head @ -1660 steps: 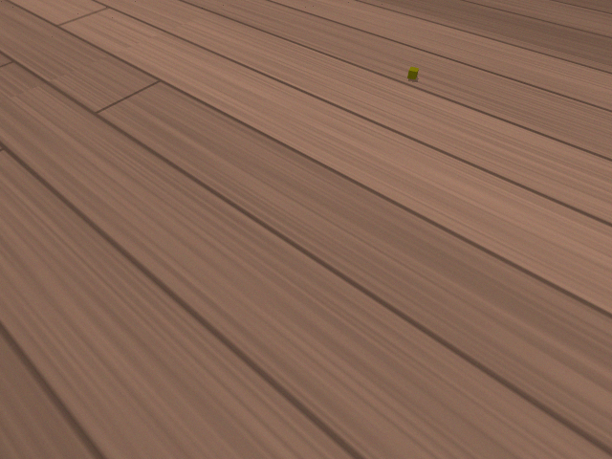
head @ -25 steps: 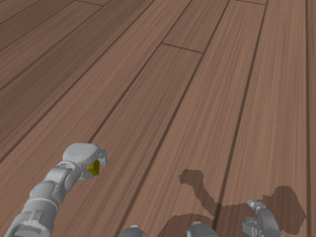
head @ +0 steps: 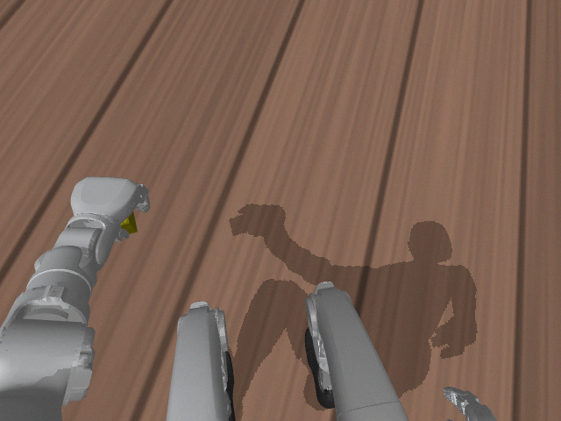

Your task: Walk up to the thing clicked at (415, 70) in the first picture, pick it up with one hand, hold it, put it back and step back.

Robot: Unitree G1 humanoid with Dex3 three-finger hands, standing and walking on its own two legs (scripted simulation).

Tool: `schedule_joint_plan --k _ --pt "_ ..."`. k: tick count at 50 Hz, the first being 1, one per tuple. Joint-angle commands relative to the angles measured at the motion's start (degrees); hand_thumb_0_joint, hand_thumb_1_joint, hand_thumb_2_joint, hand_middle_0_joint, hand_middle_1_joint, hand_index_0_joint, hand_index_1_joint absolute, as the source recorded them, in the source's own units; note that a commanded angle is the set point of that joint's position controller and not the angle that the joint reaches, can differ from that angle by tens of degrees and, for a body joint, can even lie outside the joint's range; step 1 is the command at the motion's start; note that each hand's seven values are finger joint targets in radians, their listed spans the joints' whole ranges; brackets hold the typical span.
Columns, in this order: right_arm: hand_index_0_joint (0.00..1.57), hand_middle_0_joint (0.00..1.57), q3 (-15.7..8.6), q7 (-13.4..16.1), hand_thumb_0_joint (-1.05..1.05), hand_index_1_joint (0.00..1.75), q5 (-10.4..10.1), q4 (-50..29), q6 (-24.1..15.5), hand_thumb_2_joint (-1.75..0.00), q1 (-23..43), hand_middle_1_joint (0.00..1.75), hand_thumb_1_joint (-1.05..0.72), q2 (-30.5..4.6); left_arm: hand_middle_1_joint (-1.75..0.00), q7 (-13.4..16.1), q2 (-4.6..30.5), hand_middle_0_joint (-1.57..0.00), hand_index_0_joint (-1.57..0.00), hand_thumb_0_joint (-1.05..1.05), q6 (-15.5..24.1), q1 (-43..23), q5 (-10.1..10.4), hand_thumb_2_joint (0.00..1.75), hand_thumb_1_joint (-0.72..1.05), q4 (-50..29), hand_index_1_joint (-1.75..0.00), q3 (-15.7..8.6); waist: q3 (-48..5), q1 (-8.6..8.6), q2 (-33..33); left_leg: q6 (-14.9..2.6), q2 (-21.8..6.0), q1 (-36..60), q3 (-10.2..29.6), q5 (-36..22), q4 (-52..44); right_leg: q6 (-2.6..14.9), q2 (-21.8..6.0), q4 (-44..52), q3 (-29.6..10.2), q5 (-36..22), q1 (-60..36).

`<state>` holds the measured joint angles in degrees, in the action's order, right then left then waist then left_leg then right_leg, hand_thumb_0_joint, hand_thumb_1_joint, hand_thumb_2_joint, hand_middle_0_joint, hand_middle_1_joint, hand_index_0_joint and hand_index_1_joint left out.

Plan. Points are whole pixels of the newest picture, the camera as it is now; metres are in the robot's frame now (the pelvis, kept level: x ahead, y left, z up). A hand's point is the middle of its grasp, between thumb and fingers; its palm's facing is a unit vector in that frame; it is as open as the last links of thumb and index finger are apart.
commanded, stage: crouch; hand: left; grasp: from above
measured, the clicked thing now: (114, 217) +0.45 +0.25 -0.16
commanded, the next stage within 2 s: lower in 1.24 s
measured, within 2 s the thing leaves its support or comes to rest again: neither
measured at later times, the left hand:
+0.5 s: hand (144, 235) +0.46 +0.23 -0.30, palm faces -0.45 +0.05 -0.89, open 6.4 cm
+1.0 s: hand (150, 239) +0.47 +0.24 -0.36, palm faces -0.48 +0.05 -0.87, open 6.4 cm
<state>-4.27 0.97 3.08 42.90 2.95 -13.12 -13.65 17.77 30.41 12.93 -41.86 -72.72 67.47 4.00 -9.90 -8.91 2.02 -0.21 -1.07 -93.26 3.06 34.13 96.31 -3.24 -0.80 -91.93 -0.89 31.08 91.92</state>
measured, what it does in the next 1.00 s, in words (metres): lowers itself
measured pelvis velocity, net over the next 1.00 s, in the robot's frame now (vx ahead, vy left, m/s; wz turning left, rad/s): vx -0.01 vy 0.00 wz -0.06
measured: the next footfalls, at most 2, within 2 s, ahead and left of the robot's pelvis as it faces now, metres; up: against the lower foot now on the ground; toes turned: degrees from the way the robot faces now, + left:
none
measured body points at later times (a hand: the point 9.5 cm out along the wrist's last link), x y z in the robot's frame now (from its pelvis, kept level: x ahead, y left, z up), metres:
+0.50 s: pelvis +0.00 +0.00 -0.13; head +0.24 +0.05 +0.25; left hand +0.47 +0.23 -0.25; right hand +0.06 -0.28 -0.24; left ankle +0.07 +0.11 -0.52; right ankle +0.09 -0.16 -0.52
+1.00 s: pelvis -0.01 +0.00 -0.19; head +0.24 +0.06 +0.18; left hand +0.49 +0.23 -0.31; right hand +0.01 -0.28 -0.29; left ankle +0.07 +0.11 -0.52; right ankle +0.09 -0.16 -0.52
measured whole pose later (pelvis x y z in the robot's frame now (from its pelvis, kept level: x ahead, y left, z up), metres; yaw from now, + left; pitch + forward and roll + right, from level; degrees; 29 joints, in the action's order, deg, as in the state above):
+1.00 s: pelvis -0.01 +0.00 -0.19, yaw -3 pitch +36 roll -8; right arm 0.4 -7.5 8.0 42.4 -0.3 -10.7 -14.3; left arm 20.5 42.0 19.6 -55.0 -79.9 79.8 -3.3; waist -4.0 -14.6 -0.4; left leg 0.6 1.2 -128.5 7.4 40.1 132.2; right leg -3.8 -0.2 -126.2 0.6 37.3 125.3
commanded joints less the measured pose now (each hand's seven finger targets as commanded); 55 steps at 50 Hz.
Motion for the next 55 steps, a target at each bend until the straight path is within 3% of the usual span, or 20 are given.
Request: schedule_joint_plan --k 1,4,8,10,11,12,13,14,18,28,35,36,37,38,43,45,46,48,51,55 --pt "0.2 0.2 -3.2 0.0 0.0 0.3 0.1 -4.3 -2.4 -0.9 -5.6 0.3 -0.91 -12.2 -0.39 1.4 12.8 -0.96 -1.02 0.0 -0.1 -18.6 1.1 0.29 0.66 -4.8 -0.32 -3.2 -31.4 -0.06 6.6 -0.08 1.7 18.7 1.4 0.0 -10.8 5.25 1.3 5.4 4.3 0.4 -6.8" --pt "0.2 0.2 -2.8 -0.9 0.0 0.3 0.5 -3.6 -3.4 -0.9 -6.2 0.3 -0.91 -12.7 -0.41 1.2 14.2 -0.95 -1.03 0.0 1.2 -21.6 1.2 0.28 0.68 -5.0 -0.33 -4.2 -31.2 -1.2 6.8 -0.06 1.7 15.1 2.8 1.2 -7.6 5.15 1.0 1.3 4.9 1.1 -1.6" --pt "0.2 0.2 -2.2 -2.0 0.0 0.3 1.2 -3.4 -4.1 -0.9 -7.2 0.3 -0.91 -12.7 -0.39 2.3 18.0 -0.97 -1.04 0.0 3.2 -25.7 0.0 0.29 0.67 -7.8 -0.32 -6.3 -36.5 -1.57 9.3 -0.35 2.2 12.5 1.3 -1.1 -2.1 5.26 0.9 -2.5 4.7 -0.3 0.2" --pt "0.2 0.2 -1.9 -2.6 0.0 0.3 1.9 -2.4 -4.4 -0.9 -7.8 0.3 -0.91 -13.0 -0.37 3.2 17.0 -0.96 -1.03 0.0 4.1 -25.4 -0.6 0.27 0.68 -6.5 -0.3 -6.7 -36.2 -2.09 11.3 0.25 2.0 12.8 1.9 -4.3 0.1 5.24 0.5 -5.2 4.9 -2.1 4.2" --pt "0.2 0.2 -2.0 -2.8 0.0 0.3 2.1 -2.3 -4.6 -0.9 -8.1 0.3 -0.91 -13.0 -0.37 3.6 18.5 -0.97 -1.03 0.0 5.0 -30.2 -1.1 0.29 0.67 -10.7 -0.31 -7.0 -40.7 -2.31 13.6 0.28 1.9 14.7 1.6 -6.0 1.4 5.46 0.8 -6.5 5.0 -3.4 4.0" --pt "0.2 0.2 -2.0 -3.2 0.0 0.3 2.3 -2.1 -4.6 -0.9 -8.9 0.3 -0.92 -13.4 -0.36 4.1 19.1 -0.97 -1.03 0.0 5.0 -27.9 -2.0 0.28 0.65 -7.6 -0.3 -7.8 -40.9 -2.09 14.1 0.45 1.9 16.0 1.7 -8.7 2.6 5.42 0.6 -7.7 5.0 -4.6 5.2" --pt "0.2 0.2 -2.1 -3.4 0.0 0.3 2.4 -2.1 -4.6 -0.9 -9.0 0.3 -0.92 -13.1 -0.35 4.8 20.1 -0.95 -1.02 0.0 5.4 -30.8 -2.3 0.25 0.64 -10.8 -0.29 -8.0 -43.1 -1.7 16.1 0.52 2.0 16.2 1.1 -9.1 3.3 5.65 0.9 -8.5 5.2 -4.9 4.9" --pt "0.2 0.2 -2.0 -3.9 0.0 0.3 2.8 -1.6 -4.6 -0.9 -9.9 0.3 -0.92 -13.5 -0.33 5.2 18.2 -0.96 -1.02 0.0 5.0 -27.0 -3.0 0.27 0.63 -5.6 -0.27 -7.8 -40.3 -2.65 14.9 0.76 1.8 16.0 1.9 -11.0 4.2 5.29 0.2 -9.4 5.4 -5.7 7.0" --pt "0.2 0.2 -2.1 -4.9 0.0 0.3 3.5 -1.0 -4.7 -0.9 -10.5 0.3 -0.92 -13.6 -0.34 6.8 18.4 -0.96 -1.02 0.0 4.7 -30.8 -3.8 0.3 0.62 -6.4 -0.28 -7.9 -42.2 -3.25 17.0 0.66 1.8 16.1 0.8 -14.4 7.8 5.29 0.5 -11.8 5.7 -7.9 8.6" --pt "0.2 0.2 -1.5 -6.7 0.0 0.3 3.7 -2.4 -4.3 -0.9 -10.1 0.3 -0.92 -13.9 -0.4 5.6 20.5 -0.98 -1.03 0.0 2.7 -29.6 -3.6 0.38 0.67 0.4 -0.35 -8.5 -37.3 -4.32 12.8 -0.64 2.5 4.1 -0.9 -8.9 13.3 5.0 1.0 -15.5 6.5 -6.4 8.6" --pt "0.2 0.2 -1.1 -7.2 0.0 0.3 3.8 -2.1 -3.9 -0.91 -9.8 0.3 -0.93 -14.0 -0.43 3.4 22.8 -0.98 -1.02 0.0 4.6 -30.9 -3.2 0.4 0.65 0.5 -0.38 -8.6 -36.3 -4.78 12.1 -1.02 2.7 -0.4 -1.4 -7.5 17.0 4.81 1.4 -18.0 6.3 -5.7 9.2" --pt "0.2 0.2 -0.9 -7.2 0.0 0.3 3.8 -2.0 -3.7 -0.9 -9.8 0.3 -0.92 -14.3 -0.42 3.6 24.1 -0.96 -1.01 0.0 4.9 -32.0 -3.3 0.39 0.64 -0.1 -0.37 -9.3 -36.3 -4.17 12.8 -0.86 2.8 -0.8 -1.5 -7.5 17.1 4.94 1.5 -18.4 6.3 -5.5 10.2" --pt "0.2 0.2 -0.8 -7.4 0.0 0.3 4.0 -2.0 -3.7 -0.91 -10.2 0.3 -0.93 -14.1 -0.44 3.5 23.0 -0.97 -1.02 0.0 5.2 -31.0 -3.4 0.42 0.65 0.9 -0.39 -9.1 -36.1 -5.1 13.0 -0.75 2.7 -0.2 -1.3 -7.8 17.8 4.82 1.4 -18.8 6.3 -5.6 10.5" --pt "0.2 0.2 -0.8 -7.3 0.0 0.3 4.0 -1.8 -3.6 -0.91 -9.9 0.3 -0.92 -14.4 -0.44 3.6 24.4 -0.96 -1.01 0.0 5.8 -34.0 -3.5 0.41 0.65 -1.5 -0.39 -9.4 -37.3 -4.57 14.1 -0.7 2.7 0.1 -1.4 -7.8 18.3 4.99 1.6 -19.4 6.4 -5.6 11.5" --pt "0.2 0.2 -0.2 -7.6 0.0 0.3 4.6 -1.1 -3.3 -0.91 -10.4 0.3 -0.93 -14.5 -0.47 4.9 24.5 -0.96 -1.0 0.0 7.1 -34.2 -5.0 0.44 0.64 0.5 -0.42 -9.5 -36.9 -5.33 15.6 -0.5 2.8 -0.4 -1.3 -8.1 19.5 5.06 1.7 -21.3 7.1 -5.7 13.1" --pt "0.2 0.2 -0.1 -7.5 0.0 0.3 4.5 -1.0 -3.2 -0.91 -10.2 0.3 -0.93 -14.8 -0.47 5.7 26.6 -0.95 -1.0 0.0 6.9 -34.2 -5.3 0.44 0.62 0.6 -0.42 -10.6 -37.2 -4.33 17.1 -0.39 2.7 0.5 -1.3 -8.8 20.2 5.21 1.7 -22.3 7.1 -5.8 15.1" --pt "0.2 0.2 0.0 -7.7 0.0 0.3 4.7 -1.1 -3.2 -0.91 -10.6 0.3 -0.93 -15.2 -0.48 5.7 24.9 -0.94 -0.99 0.0 6.7 -32.5 -5.6 0.45 0.62 3.3 -0.43 -9.8 -34.8 -5.45 17.5 -0.09 2.7 0.3 -0.8 -8.4 19.8 5.08 1.4 -22.8 7.4 -5.2 16.7" --pt "0.2 0.2 0.2 -7.7 0.0 0.3 4.7 -0.8 -3.3 -0.91 -10.2 0.3 -0.93 -15.3 -0.48 6.0 25.5 -0.95 -0.99 0.0 6.9 -34.5 -6.1 0.48 0.62 3.0 -0.44 -9.6 -34.2 -6.13 18.0 -0.14 2.5 -0.1 -0.5 -7.4 20.4 5.02 1.4 -23.5 7.9 -4.6 18.0" --pt "0.2 0.2 0.5 -7.8 0.0 0.3 4.9 -1.0 -3.3 -0.91 -10.0 0.3 -0.93 -15.4 -0.49 6.5 26.7 -0.94 -0.98 0.0 6.6 -35.4 -6.2 0.48 0.61 3.5 -0.44 -10.2 -34.9 -5.88 18.0 -0.24 2.6 -0.9 -0.6 -6.5 20.9 5.13 1.4 -24.3 8.0 -4.3 18.3" --pt "0.2 0.2 1.0 -7.7 0.0 0.3 5.0 -0.9 -3.7 -0.9 -9.4 0.3 -0.92 -15.8 -0.49 6.6 27.1 -0.93 -0.97 0.0 6.3 -36.6 -6.1 0.48 0.61 4.9 -0.45 -9.8 -32.4 -6.85 16.4 -0.75 2.7 -3.8 -0.8 -3.0 22.0 5.0 1.5 -24.2 8.2 -2.2 19.4"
